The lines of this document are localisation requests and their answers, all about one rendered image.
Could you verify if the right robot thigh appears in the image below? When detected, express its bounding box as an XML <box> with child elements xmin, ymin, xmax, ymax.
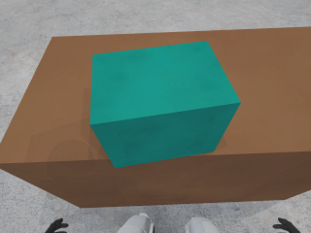
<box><xmin>185</xmin><ymin>217</ymin><xmax>221</xmax><ymax>233</ymax></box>

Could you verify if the robot left hand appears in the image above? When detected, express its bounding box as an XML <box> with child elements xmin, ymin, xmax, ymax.
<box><xmin>45</xmin><ymin>218</ymin><xmax>69</xmax><ymax>233</ymax></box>

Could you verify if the pedestal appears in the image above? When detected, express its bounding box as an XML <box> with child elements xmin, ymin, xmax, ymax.
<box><xmin>0</xmin><ymin>26</ymin><xmax>311</xmax><ymax>209</ymax></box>

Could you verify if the left robot thigh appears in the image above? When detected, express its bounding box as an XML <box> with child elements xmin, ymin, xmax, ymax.
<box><xmin>117</xmin><ymin>215</ymin><xmax>155</xmax><ymax>233</ymax></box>

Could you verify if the robot thigh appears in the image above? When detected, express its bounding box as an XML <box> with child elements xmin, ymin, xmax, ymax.
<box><xmin>185</xmin><ymin>217</ymin><xmax>221</xmax><ymax>233</ymax></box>
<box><xmin>117</xmin><ymin>215</ymin><xmax>155</xmax><ymax>233</ymax></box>

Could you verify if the carton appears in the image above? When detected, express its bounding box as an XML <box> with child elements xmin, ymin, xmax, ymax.
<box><xmin>89</xmin><ymin>41</ymin><xmax>241</xmax><ymax>168</ymax></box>

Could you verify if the robot right hand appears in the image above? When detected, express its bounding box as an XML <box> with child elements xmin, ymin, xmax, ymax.
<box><xmin>272</xmin><ymin>217</ymin><xmax>300</xmax><ymax>233</ymax></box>

